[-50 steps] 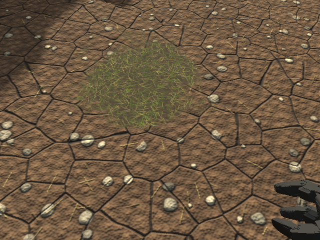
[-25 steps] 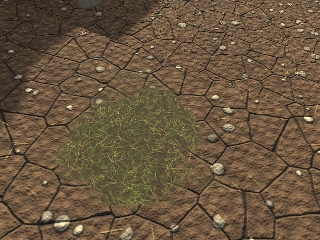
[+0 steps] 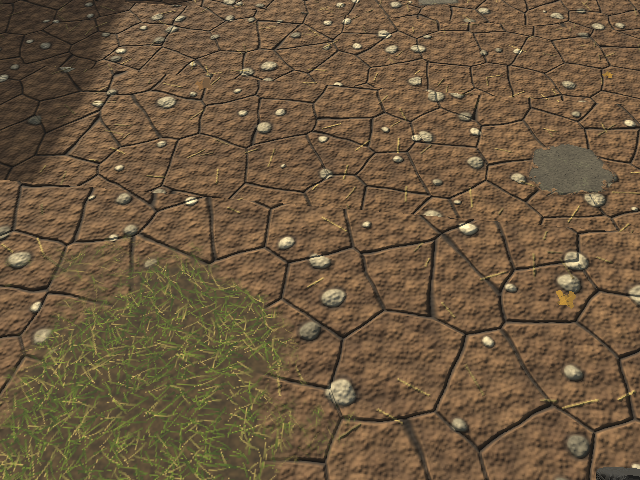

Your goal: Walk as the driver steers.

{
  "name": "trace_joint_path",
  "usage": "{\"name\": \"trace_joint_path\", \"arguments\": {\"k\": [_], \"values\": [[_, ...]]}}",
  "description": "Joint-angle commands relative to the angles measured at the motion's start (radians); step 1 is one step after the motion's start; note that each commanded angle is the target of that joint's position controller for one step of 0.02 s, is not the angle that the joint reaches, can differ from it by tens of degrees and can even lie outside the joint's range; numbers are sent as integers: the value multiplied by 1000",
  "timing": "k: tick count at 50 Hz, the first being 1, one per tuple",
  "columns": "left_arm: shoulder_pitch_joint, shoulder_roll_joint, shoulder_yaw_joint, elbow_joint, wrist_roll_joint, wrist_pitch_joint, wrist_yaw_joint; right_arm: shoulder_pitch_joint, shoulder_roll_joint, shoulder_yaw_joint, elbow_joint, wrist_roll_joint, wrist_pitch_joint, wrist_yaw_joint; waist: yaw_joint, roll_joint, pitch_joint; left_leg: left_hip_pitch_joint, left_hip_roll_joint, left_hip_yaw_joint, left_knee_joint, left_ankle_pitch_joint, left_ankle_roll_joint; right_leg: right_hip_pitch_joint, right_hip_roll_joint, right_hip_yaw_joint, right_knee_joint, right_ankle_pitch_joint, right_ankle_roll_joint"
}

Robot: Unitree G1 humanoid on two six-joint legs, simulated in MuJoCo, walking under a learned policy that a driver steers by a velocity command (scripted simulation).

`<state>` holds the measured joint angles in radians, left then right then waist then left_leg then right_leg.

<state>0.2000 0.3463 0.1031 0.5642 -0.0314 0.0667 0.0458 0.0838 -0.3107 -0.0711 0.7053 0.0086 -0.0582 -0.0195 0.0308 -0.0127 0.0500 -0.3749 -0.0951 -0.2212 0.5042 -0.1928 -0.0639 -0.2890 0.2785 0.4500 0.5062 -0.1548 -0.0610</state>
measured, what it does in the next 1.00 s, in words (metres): walks ahead: left foot, then right foot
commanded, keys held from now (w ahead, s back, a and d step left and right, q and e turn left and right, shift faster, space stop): e+shift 0.38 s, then shift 0.06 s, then q+shift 0.10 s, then w+q+shift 0.46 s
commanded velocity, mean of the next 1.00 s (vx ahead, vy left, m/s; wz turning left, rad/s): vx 0.27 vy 0.00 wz -0.24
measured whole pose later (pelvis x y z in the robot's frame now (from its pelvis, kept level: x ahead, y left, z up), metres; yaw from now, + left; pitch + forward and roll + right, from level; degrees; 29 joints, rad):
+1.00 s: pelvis +0.18 -0.05 -0.01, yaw -12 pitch +1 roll -2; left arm 0.44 0.27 0.07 0.83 0.05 -0.08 0.02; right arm 0.19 -0.28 -0.08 0.75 -0.04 0.04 0.10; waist 0.01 0.01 -0.03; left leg -0.78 0.11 0.07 1.01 -0.08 0.07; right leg 0.19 -0.04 -0.34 0.20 -0.40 0.06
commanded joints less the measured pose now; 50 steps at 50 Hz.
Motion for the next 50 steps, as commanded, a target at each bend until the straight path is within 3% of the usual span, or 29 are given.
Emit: {"name": "trace_joint_path", "arguments": {"k": [1, 2, 3, 4, 5, 6, 7, 9, 11, 13, 17, 21, 23, 24, 25, 26, 27, 28, 29, 30, 31, 33, 35, 38, 39, 40, 42, 47, 50], "values": [[40, 62, 14, -61, -11, -8, -10, -30, -129, -43, -65, 2, -19, 2, 14, -8, -192, 275, 166, -49, -206, 212, 75, 21, -155, 152, 104, -314, -7], [77, 37, 3, -66, -1, -11, -16, -40, -177, -47, -94, -19, 1, -7, 33, 163, -216, 394, 359, -217, -153, 407, 192, -146, -67, -30, 293, -500, 35], [79, 126, 27, -90, -10, -21, -27, -4, -173, -51, -87, -51, 10, -3, 29, 298, -214, 342, 479, -344, -163, 448, 313, -251, -79, -141, 492, -529, 80], [77, 201, 47, -63, -4, -22, -31, -34, -123, -43, -107, -39, 13, -7, 14, 212, -165, 306, 452, -279, -169, 363, 313, -286, -148, -175, 592, -437, 121], [80, 206, 53, -38, -6, -14, -29, -63, -88, -33, -118, -28, 21, -15, 10, 150, -125, 280, 377, -168, -159, 244, 267, -306, -173, -198, 639, -359, 134], [96, 179, 47, -20, -1, -1, -21, -72, -82, -27, -127, -20, 33, -24, 10, 107, -109, 261, 335, -105, -158, 168, 236, -322, -185, -226, 710, -304, 144], [108, 157, 38, -21, 2, 6, -22, -81, -82, -22, -132, -17, 42, -30, 3, 108, -77, 226, 325, -59, -169, 186, 240, -349, -196, -263, 783, -272, 154], [82, 122, 24, -42, -5, 5, -23, -69, -79, -14, -131, -32, 54, -38, -10, 131, -53, 203, 295, 40, -201, 213, 254, -379, -240, -351, 813, -225, 168], [35, 100, 14, -64, -10, -2, -20, -36, -84, -15, -124, -40, 63, -41, -42, 153, -62, 266, 303, 88, -212, 228, 274, -423, -297, -390, 753, -188, 190], [4, 86, 9, -79, -4, -8, -22, -5, -98, -22, -113, -39, 66, -39, -64, 150, -85, 328, 338, 109, -213, 261, 294, -439, -343, -405, 693, -183, 207], [-12, 55, -3, -86, 9, -11, -33, -7, -128, -40, -97, -33, 67, -23, -66, 150, -115, 340, 376, 194, -213, 277, 301, -361, -388, -437, 540, -167, 196], [-27, 42, -8, -87, 15, -4, -46, -5, -153, -54, -78, -12, 63, 2, -58, 152, -121, 285, 402, 259, -188, 326, 285, -196, -364, -491, 348, -191, 146], [-25, 36, -8, -89, 17, 3, -52, 18, -163, -57, -61, 16, 55, 14, -47, 157, -132, 296, 418, 244, -139, 379, 274, -121, -334, -493, 216, -214, 109], [5, 27, -7, -76, 20, 4, -53, 13, -160, -53, -51, 33, 52, 18, -20, 147, -138, 286, 409, 247, -92, 388, 254, -47, -313, -493, 87, -159, 80], [63, 36, -3, -48, 25, 1, -51, 19, -133, -40, -35, 46, 49, 21, 12, 125, -147, 221, 381, 271, -24, 362, 210, 92, -290, -490, -86, -16, 42], [107, 85, 7, -28, 29, -4, -42, 81, -61, -11, -12, 26, 42, 29, 5, -1, -193, 81, 313, 338, 89, 182, 127, 308, -356, -389, -148, 255, 13], [99, 153, 3, -50, 46, -12, -26, 111, 27, 34, -43, -49, 32, 50, -38, -314, -260, -173, 207, 380, 338, -455, 22, 508, -654, -91, -64, 750, -103], [127, 105, -5, -37, 61, -30, -29, 98, -51, 6, -16, -23, 38, 47, 42, -229, -333, -219, 192, 271, 479, -496, -3, 399, -720, -81, -131, 381, -253], [178, 133, 12, -6, 45, -44, -38, 41, -136, -20, -27, 23, 44, 45, 85, -168, -240, -305, 188, 256, 584, -430, 15, 378, -657, -107, -211, -112, -236], [161, 143, 17, 25, 27, -60, -37, 8, -139, -30, -39, 40, 46, 45, 80, -184, -157, -390, 193, 231, 611, -346, 40, 340, -622, -124, -270, -460, -178], [121, 134, 9, 27, 25, -76, -32, 3, -144, -35, -29, 39, 51, 40, 70, -196, -85, -440, 195, 201, 626, -261, 48, 306, -608, -133, -316, -557, -137], [76, 89, -9, 32, 38, -110, -23, 51, -141, -45, -13, 35, 46, 39, 26, -182, -14, -460, 183, 162, 650, -83, 49, 259, -596, -201, -382, -509, -94], [75, 48, -16, 46, 45, -141, -21, 97, -108, -45, 7, 34, 35, 33, 6, -154, -14, -506, 185, 138, 680, 29, 49, 300, -591, -296, -398, -410, -62], [89, 35, -14, 73, 51, -163, -20, 112, -79, -43, 6, 31, 32, 30, -9, -105, 5, -553, 197, 128, 684, 119, 32, 307, -590, -403, -416, -315, -53], [130, 54, -17, 101, 82, -146, -32, 100, -59, -37, 20, -82, 66, 72, -14, -14, 24, -496, 162, 194, 693, 98, 30, 225, -570, -472, -430, -314, -26], [133, 58, -13, 108, 85, -144, -34, 92, -44, -37, 9, -72, 81, 93, -18, -51, 46, -505, 168, 201, 692, 117, 31, 200, -563, -500, -431, -306, -24], [140, 51, -14, 126, 79, -150, -33, 77, -43, -34, -2, -47, 90, 111, -26, -83, 68, -548, 183, 194, 688, 158, 42, 206, -584, -526, -438, -316, -31], [173, 49, -9, 190, 79, -165, -22, -19, -46, -21, -42, -49, 87, 124, -22, -63, 134, -602, 225, 246, 543, 141, 117, 333, -609, -634, -471, -269, -30], [214, 50, -7, 234, 85, -159, -20, -100, -26, -2, -79, -41, 84, 129, 5, -56, 167, -564, 231, 331, 422, 61, 185, 429, -607, -723, -458, -83, -31]]}}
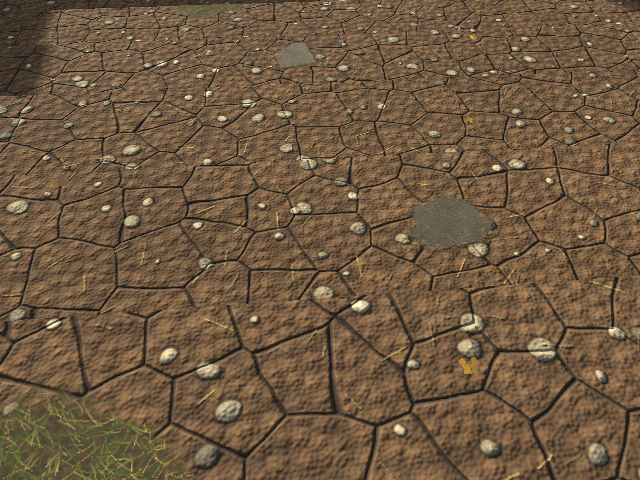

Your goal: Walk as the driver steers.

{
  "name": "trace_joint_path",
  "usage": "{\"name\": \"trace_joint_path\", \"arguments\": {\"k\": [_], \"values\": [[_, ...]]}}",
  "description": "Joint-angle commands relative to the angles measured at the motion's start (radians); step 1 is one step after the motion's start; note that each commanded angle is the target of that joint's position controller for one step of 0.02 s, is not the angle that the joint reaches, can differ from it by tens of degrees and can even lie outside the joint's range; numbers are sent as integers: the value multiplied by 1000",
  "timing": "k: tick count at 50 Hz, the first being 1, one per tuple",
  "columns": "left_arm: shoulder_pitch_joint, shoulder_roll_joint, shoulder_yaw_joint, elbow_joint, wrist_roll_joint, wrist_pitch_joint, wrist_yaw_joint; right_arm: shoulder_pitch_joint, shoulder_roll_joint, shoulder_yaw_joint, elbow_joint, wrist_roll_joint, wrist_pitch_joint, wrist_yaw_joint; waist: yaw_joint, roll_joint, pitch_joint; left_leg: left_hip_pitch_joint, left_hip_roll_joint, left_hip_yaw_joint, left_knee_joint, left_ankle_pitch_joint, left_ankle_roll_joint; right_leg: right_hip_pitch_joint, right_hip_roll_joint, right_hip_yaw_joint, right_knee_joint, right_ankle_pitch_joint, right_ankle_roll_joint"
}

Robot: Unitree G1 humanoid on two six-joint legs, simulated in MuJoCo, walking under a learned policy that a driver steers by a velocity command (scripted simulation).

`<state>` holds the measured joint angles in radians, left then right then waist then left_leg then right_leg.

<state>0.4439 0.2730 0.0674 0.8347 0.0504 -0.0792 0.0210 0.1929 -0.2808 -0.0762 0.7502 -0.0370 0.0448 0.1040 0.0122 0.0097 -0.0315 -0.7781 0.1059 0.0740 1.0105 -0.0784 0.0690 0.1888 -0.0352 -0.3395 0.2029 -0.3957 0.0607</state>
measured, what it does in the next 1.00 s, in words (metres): walks ahead: left foot, then right foot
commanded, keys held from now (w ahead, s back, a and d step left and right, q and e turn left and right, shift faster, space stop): w+q+shift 0.32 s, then w+e+shift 0.60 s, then e+shift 0.08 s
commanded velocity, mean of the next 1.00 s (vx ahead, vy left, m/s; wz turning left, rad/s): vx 0.95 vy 0.00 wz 0.04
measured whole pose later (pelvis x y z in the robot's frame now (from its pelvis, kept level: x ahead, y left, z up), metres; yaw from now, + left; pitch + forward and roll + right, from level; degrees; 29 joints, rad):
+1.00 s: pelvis +0.90 +0.28 -0.01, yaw +0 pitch +2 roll +0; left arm 0.54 0.32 0.08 0.90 0.01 -0.06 0.02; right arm -0.06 -0.31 0.02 0.58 -0.06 -0.11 0.04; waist 0.19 0.01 -0.01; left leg -0.67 0.06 -0.14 0.62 0.23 0.00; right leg 0.05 0.16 0.31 0.49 -0.53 -0.13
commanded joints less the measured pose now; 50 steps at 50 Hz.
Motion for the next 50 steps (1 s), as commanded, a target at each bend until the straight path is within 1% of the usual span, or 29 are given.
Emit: {"name": "trace_joint_path", "arguments": {"k": [1, 4, 5, 6, 7, 8, 9, 11, 14, 18, 23, 25, 28, 29, 30, 31, 32, 34, 35, 36, 39, 41, 43, 44, 45, 46, 47, 48, 50], "values": [[-33, 129, 28, -26, 4, -8, 4, -212, -47, 10, -134, 10, -20, 1, 14, -78, 243, -108, 12, 71, -137, -95, 82, -27, -285, 25, -111, 359, -148], [-59, 211, 40, -16, -1, 22, 4, -6, -85, -6, -99, 36, -24, -33, -111, -122, 60, 279, -159, 185, -175, -276, 165, -10, -290, -28, 266, 1313, -142], [-83, 251, 49, -29, -15, 33, -5, 162, -134, -30, -60, 40, -35, -45, -190, -121, -38, 513, -214, 165, -205, -314, 186, -103, -296, -6, 517, 1367, -147], [-102, 244, 43, -42, -19, 30, -15, 369, -197, -65, 14, 28, -44, -64, -279, -53, -142, 850, -239, 53, -317, -323, 203, -321, -255, 11, 852, 1136, -115], [-117, 75, 9, -128, -36, 13, -36, 264, -326, -100, 11, 34, -27, -78, -143, 316, -120, 1090, 19, -556, -578, -650, 322, -848, 9, 74, 1277, 49, -29], [-218, 101, -4, -202, -16, -16, -39, 262, -357, -103, -41, 27, -27, -69, -152, 141, -221, 1131, 136, -929, -746, -673, 374, -996, 64, 344, 1404, -24, -24], [-336, 118, -5, -231, -14, -33, -38, 262, -325, -94, -21, 21, -29, -78, -165, 24, -124, 1065, 142, -854, -768, -568, 329, -1055, 2, 404, 1377, 53, -41], [-284, 90, -22, -212, -3, -41, -31, 237, -236, -67, 7, 17, -57, -99, -65, -63, 20, 787, 80, -668, -760, -386, 266, -958, -86, 412, 1195, 93, -55], [-218, 94, -29, -187, 25, 18, -36, 156, -164, -33, -22, 34, -91, -102, 16, -38, 74, 572, -25, -508, -792, -278, 268, -856, -117, 407, 1070, 83, -21], [-406, 60, -53, -249, 14, 32, -54, 226, -146, -20, -10, 37, -121, -101, -34, -14, 166, 520, -91, -373, -874, -18, 231, -904, -106, 308, 745, 291, -1], [-525, 39, -67, -250, -27, 17, -69, 319, -147, -2, 49, 48, -155, -100, -116, 29, 137, 724, -52, -229, -947, 463, 112, -766, -29, 211, 389, 626, -112], [-486, 75, -54, -232, -31, 16, -65, 300, -187, -5, 65, 34, -158, -111, -78, 54, 89, 876, -22, -162, -902, 753, 74, -712, 33, 190, 350, 565, -156], [-236, 183, -13, -148, -48, 21, -52, 241, -254, -22, 63, -17, -136, -138, 77, 87, -33, 998, 42, -92, -576, 1208, 14, -506, 160, 189, 351, 359, -198], [-19, 208, 5, -77, -56, 26, -44, 184, -264, -27, 53, -37, -118, -146, 181, 101, -117, 956, 44, -54, -306, 1231, 3, -330, 168, 190, 357, 326, -209], [209, 243, 26, -28, -56, 37, -34, 105, -241, -21, 31, -37, -110, -153, 303, 56, -186, 757, 3, -18, 127, 1047, -6, -90, 72, 331, 398, 149, -270], [186, 330, 55, -9, -32, 43, -39, 233, -83, 13, -12, 12, -117, -115, 131, -320, -227, 187, -221, -59, 602, -87, -92, 241, -174, 925, 337, -118, -476], [65, 239, 44, -35, -53, 49, -51, 174, -110, 30, -28, 0, -148, -114, 123, -228, -260, 46, -253, -167, 644, -301, -70, 212, -240, 1283, 102, -83, -506], [-2, 178, 38, -31, -48, 36, -49, 45, -151, 43, -65, 2, -171, -113, 79, 48, -88, 54, -128, -214, 512, -195, -32, -20, -201, 1067, 73, 35, -446], [5, 151, 28, -6, -44, 34, -37, -8, -126, 51, -92, -10, -170, -109, 47, 86, 2, 89, -97, -207, 424, -205, -31, -182, -144, 966, 61, 95, -411], [0, 123, 11, 16, -40, 29, -28, -24, -107, 61, -120, -29, -152, -105, -4, 74, 51, 131, -79, -207, 341, -220, -45, -308, -97, 899, 49, 139, -390], [-33, 174, 16, 6, -53, 2, -33, -65, -108, 83, -160, -34, -107, -101, -51, 22, 138, 213, -26, -161, -15, -241, -87, -547, -16, 787, -45, 131, -386], [-56, 222, 34, -3, -45, -5, -35, -196, -82, 100, -213, -22, -110, -84, -15, -33, 175, 399, -70, -70, -233, -65, -115, -707, 40, 734, -103, 248, -359], [-63, 204, 34, -5, -44, -9, -49, -88, -51, 97, -161, -10, -112, -73, -23, -80, 63, 593, -94, -45, -111, 272, -100, -726, 41, 673, -18, 598, -320], [-29, 212, 39, -11, -55, -4, -47, -61, -94, 78, -139, -8, -113, -67, -12, -74, 19, 503, -73, -76, -91, 262, -87, -587, 37, 669, 55, 635, -317], [93, 201, 45, 30, -49, -1, -34, -167, -173, 48, -172, -6, -132, -69, 73, -28, 23, 183, -35, -198, -157, 300, -60, -278, 11, 747, 193, 576, -322], [178, 211, 50, 53, -48, 7, -21, -280, -180, 43, -209, -17, -144, -71, 138, -20, 41, -60, -44, -205, -205, 211, -52, -54, -26, 812, 230, 575, -343], [261, 208, 55, 76, -40, 16, -10, -401, -161, 47, -249, -29, -156, -74, 209, -39, 96, -256, -49, -207, -236, 131, -49, 96, -45, 878, 271, 605, -352], [230, 181, 55, 76, -29, 21, 8, -468, -140, 56, -296, -34, -172, -72, 211, -14, 158, -249, -55, -204, -425, 242, -58, 34, 10, 863, 324, 519, -310], [161, 146, 41, 63, -49, 12, 16, -414, -23, 91, -260, -23, -196, -62, 214, 6, 82, 194, -136, -135, -603, 533, -77, -234, 107, 776, 390, 407, -234]]}}
Next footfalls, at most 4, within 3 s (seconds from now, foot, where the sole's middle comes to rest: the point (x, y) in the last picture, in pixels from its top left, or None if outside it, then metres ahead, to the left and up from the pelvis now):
0.12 left None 0.25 0.11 -0.76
0.60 right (255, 382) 0.75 0.18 -0.76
1.12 left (176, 281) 1.17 0.46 -0.93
1.52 right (256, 246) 1.32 0.23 -0.93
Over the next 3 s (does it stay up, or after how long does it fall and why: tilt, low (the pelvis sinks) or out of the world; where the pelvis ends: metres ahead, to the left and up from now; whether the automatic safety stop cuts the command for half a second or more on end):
stays up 1.35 0.47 -0.15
